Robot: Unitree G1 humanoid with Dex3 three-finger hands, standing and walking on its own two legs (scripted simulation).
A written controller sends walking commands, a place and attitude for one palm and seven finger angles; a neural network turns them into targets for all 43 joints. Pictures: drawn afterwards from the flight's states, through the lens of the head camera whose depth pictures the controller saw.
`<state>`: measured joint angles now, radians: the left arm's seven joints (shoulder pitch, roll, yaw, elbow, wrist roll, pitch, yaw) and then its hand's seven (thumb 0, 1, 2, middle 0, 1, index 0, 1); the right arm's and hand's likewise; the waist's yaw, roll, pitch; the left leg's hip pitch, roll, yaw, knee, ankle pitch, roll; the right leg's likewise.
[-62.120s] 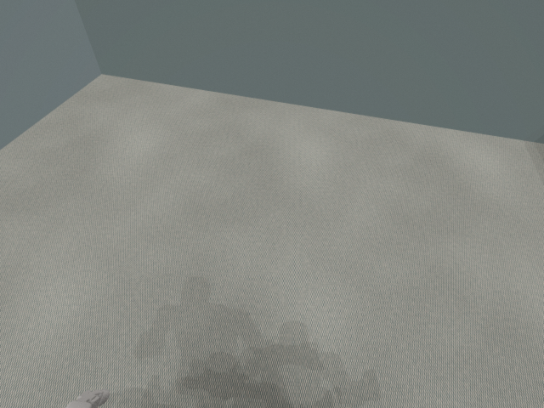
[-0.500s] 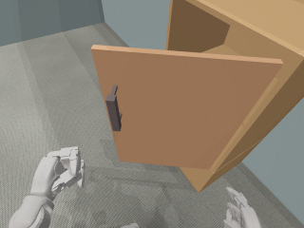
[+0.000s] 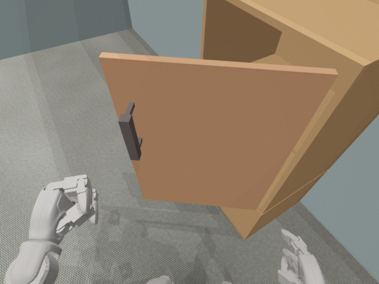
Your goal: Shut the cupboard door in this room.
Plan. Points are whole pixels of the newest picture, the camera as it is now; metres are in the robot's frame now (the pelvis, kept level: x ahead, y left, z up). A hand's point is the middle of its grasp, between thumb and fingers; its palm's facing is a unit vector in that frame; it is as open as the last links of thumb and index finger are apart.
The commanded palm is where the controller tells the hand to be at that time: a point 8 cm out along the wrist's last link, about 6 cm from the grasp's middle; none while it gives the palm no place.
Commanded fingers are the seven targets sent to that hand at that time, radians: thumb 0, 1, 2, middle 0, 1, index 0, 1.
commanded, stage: bring the fist close to the handle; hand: left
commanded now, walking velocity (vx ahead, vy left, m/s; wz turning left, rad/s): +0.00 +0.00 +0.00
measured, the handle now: (133, 132) +0.42 +0.16 +0.07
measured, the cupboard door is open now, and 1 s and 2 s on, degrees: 53 53 47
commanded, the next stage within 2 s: push the door shut along its arc in 1.24 s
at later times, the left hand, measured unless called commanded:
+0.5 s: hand (126, 192) +0.28 +0.15 +0.07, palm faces -0.07 -1.00 -0.02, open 3.1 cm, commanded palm +0.26 +0.20 +0.08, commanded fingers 0.00 0.90 0.90 -1.30 -1.50 -1.30 -1.50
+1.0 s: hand (145, 167) +0.33 +0.12 +0.08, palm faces -0.04 -1.00 -0.02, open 3.1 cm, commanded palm +0.30 +0.18 +0.08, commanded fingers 0.00 0.90 0.90 -1.30 -1.50 -1.30 -1.50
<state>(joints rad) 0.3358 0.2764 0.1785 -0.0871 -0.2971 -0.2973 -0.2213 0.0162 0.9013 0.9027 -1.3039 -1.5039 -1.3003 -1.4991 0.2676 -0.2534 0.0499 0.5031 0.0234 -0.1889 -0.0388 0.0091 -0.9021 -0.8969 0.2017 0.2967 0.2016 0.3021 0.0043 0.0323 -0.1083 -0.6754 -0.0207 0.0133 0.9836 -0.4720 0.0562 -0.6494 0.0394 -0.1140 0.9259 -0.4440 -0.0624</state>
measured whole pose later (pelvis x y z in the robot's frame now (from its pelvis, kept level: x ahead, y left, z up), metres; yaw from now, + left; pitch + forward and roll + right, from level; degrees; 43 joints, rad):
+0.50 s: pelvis +0.01 +0.00 +0.01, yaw -1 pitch +10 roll -1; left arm 0.20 0.22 0.08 0.05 -0.24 -0.23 -0.19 0.01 0.91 0.90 -1.30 -1.50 -1.30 -1.50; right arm 0.28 -0.27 0.03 0.52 0.03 -0.15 -0.03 0.01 -0.90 -0.90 0.20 0.30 0.20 0.30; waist -0.02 0.04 -0.10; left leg -0.64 -0.02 0.03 0.93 -0.46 0.05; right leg -0.64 0.04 -0.09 0.90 -0.44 -0.06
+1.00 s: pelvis +0.01 +0.00 +0.01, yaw -2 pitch +10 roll +0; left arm -0.01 0.16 0.04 0.19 -0.17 -0.26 -0.05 0.01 0.90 0.90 -1.30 -1.50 -1.30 -1.50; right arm 0.26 -0.24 0.03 0.54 0.02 -0.08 0.00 0.01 -0.90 -0.90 0.20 0.30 0.20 0.30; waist -0.02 0.03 -0.10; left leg -0.62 -0.03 0.06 0.90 -0.45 0.05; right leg -0.63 0.04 -0.07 0.89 -0.44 -0.06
